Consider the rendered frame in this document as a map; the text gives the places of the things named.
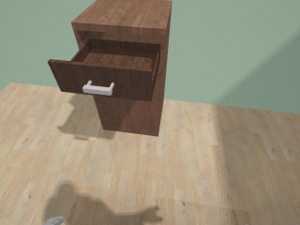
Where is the cabinet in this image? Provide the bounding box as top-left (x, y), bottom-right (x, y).
top-left (71, 0), bottom-right (173, 137)

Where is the handle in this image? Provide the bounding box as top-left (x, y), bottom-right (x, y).
top-left (82, 81), bottom-right (114, 96)

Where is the drawer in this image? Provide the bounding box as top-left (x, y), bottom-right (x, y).
top-left (48, 38), bottom-right (161, 102)

